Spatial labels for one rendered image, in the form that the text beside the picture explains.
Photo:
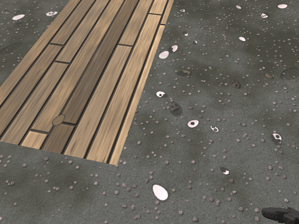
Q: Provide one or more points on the right robot hand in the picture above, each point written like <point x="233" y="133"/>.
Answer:
<point x="281" y="215"/>

